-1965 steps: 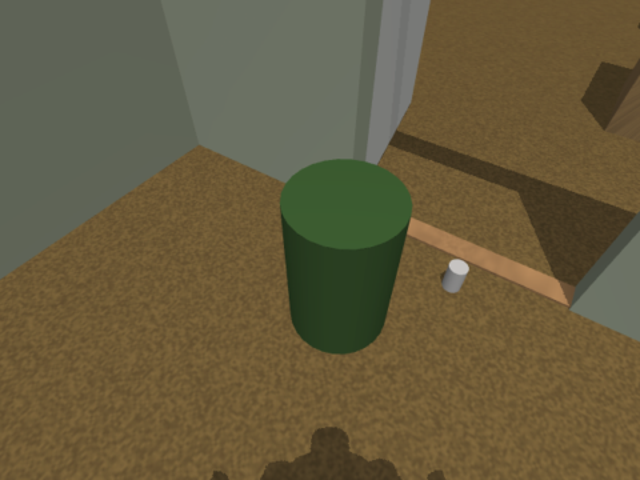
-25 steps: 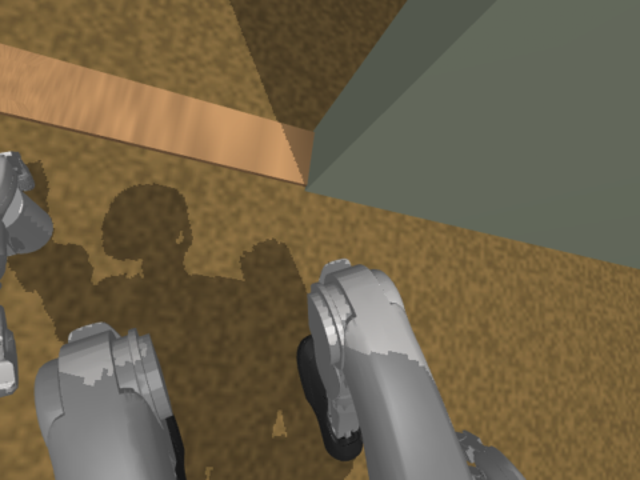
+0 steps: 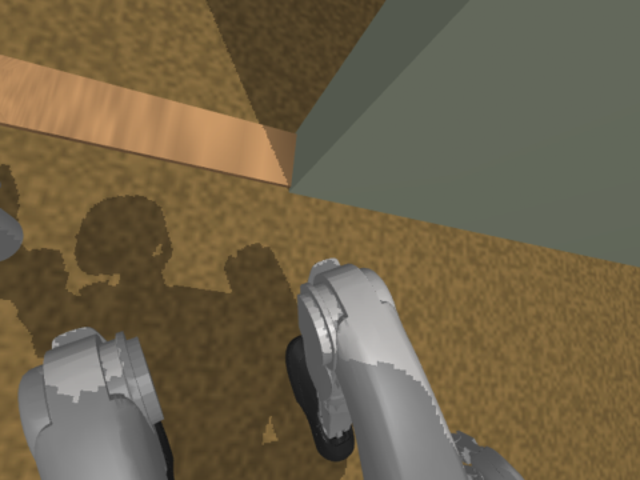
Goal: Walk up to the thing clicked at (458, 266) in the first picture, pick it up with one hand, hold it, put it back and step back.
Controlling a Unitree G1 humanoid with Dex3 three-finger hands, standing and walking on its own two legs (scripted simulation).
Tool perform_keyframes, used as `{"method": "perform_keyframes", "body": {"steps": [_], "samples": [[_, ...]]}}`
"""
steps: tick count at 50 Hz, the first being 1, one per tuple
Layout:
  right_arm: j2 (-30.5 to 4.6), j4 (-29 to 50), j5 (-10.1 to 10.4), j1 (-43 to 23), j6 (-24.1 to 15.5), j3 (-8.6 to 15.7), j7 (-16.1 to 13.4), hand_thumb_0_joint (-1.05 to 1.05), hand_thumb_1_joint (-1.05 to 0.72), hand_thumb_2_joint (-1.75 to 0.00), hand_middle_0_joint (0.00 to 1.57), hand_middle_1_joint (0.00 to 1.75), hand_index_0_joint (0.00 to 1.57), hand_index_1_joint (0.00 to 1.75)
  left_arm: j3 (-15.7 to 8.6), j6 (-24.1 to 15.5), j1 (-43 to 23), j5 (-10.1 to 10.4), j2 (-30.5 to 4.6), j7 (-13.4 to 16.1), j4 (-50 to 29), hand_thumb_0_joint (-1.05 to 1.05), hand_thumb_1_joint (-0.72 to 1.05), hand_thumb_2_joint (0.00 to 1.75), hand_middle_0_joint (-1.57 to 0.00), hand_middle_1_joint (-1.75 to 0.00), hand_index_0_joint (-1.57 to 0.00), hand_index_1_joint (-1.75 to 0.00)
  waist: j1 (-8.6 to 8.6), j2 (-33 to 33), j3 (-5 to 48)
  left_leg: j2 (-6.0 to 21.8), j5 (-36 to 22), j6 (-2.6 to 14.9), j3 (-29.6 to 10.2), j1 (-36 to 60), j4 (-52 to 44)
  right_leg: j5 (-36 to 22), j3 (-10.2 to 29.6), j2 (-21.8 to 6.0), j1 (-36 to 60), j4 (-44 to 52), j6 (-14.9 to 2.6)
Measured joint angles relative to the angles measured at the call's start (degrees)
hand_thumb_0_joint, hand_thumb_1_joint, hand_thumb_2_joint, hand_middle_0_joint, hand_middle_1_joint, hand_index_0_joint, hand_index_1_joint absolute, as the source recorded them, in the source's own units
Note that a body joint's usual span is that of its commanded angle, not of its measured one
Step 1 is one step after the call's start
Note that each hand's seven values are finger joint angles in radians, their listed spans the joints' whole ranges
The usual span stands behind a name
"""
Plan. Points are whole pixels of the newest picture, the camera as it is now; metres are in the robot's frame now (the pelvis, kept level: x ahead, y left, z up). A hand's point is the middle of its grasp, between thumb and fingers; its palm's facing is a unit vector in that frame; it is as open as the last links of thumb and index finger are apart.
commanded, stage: open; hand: left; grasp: from above
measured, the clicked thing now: out of the picture +0.46 +0.30 -0.25
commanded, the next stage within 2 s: withdraw in 0.60 s
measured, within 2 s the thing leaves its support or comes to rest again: neither
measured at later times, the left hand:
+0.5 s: hand out of the picture +0.46 +0.30 -0.21, palm faces -0.45 -0.12 -0.89, open 13.3 cm
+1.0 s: hand out of the picture +0.48 +0.31 -0.15, palm faces -0.31 -0.08 -0.95, open 14.1 cm
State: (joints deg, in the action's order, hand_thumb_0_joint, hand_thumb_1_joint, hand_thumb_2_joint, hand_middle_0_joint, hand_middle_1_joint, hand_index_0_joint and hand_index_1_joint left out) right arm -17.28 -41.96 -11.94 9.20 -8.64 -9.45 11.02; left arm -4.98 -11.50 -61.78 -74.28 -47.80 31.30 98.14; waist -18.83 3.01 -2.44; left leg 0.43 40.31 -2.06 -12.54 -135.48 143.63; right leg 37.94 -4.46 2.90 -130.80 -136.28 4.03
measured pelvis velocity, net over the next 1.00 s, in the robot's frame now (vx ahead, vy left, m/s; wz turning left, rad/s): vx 0.01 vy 0.00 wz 0.02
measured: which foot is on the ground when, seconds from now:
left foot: down 0.00-1.00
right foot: down 0.00-1.00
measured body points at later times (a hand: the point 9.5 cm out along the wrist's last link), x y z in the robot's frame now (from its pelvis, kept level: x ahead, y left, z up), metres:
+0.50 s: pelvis +0.00 +0.00 +0.00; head +0.27 +0.10 +0.35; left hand +0.48 +0.30 -0.16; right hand +0.04 -0.26 -0.08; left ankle +0.07 +0.13 -0.27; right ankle +0.11 -0.13 -0.27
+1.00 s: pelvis +0.01 +0.00 +0.01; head +0.25 +0.08 +0.38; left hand +0.50 +0.31 -0.10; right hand +0.05 -0.27 -0.08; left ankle +0.07 +0.13 -0.27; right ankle +0.11 -0.13 -0.27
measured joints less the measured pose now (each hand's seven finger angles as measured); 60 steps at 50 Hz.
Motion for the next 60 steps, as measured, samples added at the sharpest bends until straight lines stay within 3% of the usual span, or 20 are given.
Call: {"method": "perform_keyframes", "body": {"steps": [10,23,40,45,50,53,56,60], "samples": [[-0.04,-0.10,-0.36,0.21,-0.43,-0.33,0.63,0.00,-0.90,-0.89,0.20,0.30,0.20,0.30,0.21,1.47,-0.88,0.39,-0.56,0.65,0.19,0.01,-0.24,0.85,-0.36,-0.91,-0.38,-0.89,-0.51,0.02,-0.08,0.01,0.15,0.13,-0.22,-0.31,0.09,0.08,-0.22,0.04,-0.08,0.21,0.07],[-0.04,0.18,-0.22,-0.06,-0.47,-0.56,1.52,0.00,-0.90,-0.90,0.20,0.30,0.20,0.30,0.14,2.02,-0.05,1.71,-0.21,-1.23,-2.52,0.01,-0.42,0.98,-0.18,-1.03,-0.19,-1.02,-0.32,0.03,-0.87,-0.02,0.71,0.01,-0.38,-0.07,0.08,0.60,-0.37,-0.06,0.17,0.27,0.05],[-0.26,0.78,0.26,-1.18,0.20,-0.13,1.77,0.00,-0.91,-0.90,0.20,0.30,0.20,0.30,-1.05,2.19,1.13,2.11,0.68,-1.51,-4.97,0.00,-0.47,1.05,-0.10,-1.09,-0.11,-1.08,0.19,-0.09,-0.90,0.01,0.82,-0.43,-0.46,0.11,-0.30,0.58,-0.44,-0.11,-0.03,0.38,-0.07],[-0.17,0.88,0.81,-0.54,0.82,0.73,1.62,0.00,-0.92,-0.90,0.20,0.30,0.20,0.30,-2.19,2.62,2.96,2.04,1.38,-2.38,-10.41,0.00,-0.51,1.02,-0.10,-1.06,-0.10,-1.06,0.83,-0.74,0.02,-0.09,0.71,-0.51,-0.32,-0.16,-0.59,0.62,-0.37,-0.27,-0.27,0.52,-0.25],[0.60,0.46,2.86,0.76,3.37,3.38,1.49,0.00,-0.92,-0.90,0.20,0.30,0.20,0.30,-2.42,4.84,7.32,3.66,4.53,-4.84,-20.71,0.00,-0.54,1.00,-0.09,-1.04,-0.10,-1.03,2.74,-2.65,3.85,-0.07,1.12,-0.40,0.96,0.47,-2.26,1.55,0.54,-0.77,0.13,1.34,-0.41],[1.30,0.36,4.51,0.87,5.36,5.17,0.98,0.00,-0.93,-0.90,0.20,0.30,0.20,0.30,-1.19,7.21,8.30,5.10,6.13,-7.53,-25.06,0.00,-0.54,1.00,-0.10,-1.02,-0.09,-1.02,4.27,-3.74,6.46,0.12,1.25,-0.18,2.16,2.27,-4.60,2.01,1.34,-1.11,1.62,2.96,-0.45],[1.65,0.51,5.77,0.25,7.19,6.33,0.16,0.00,-0.93,-0.90,0.20,0.30,0.20,0.30,1.34,9.36,6.84,7.14,6.69,-11.63,-25.30,0.00,-0.55,1.00,-0.10,-1.01,-0.09,-1.02,5.64,-4.76,8.47,0.34,0.90,0.16,3.32,4.71,-7.76,1.96,2.03,-1.43,3.80,5.49,-0.59],[1.32,2.09,7.13,-0.10,9.00,7.28,-1.50,0.00,-0.93,-0.91,0.20,0.30,0.20,0.30,4.88,10.59,5.22,10.14,7.17,-19.22,-25.88,0.00,-0.55,1.01,-0.10,-1.01,-0.09,-1.02,7.35,-6.01,9.75,0.55,-0.09,0.70,4.49,8.13,-12.14,1.26,2.61,-1.77,7.09,9.42,-0.72]]}}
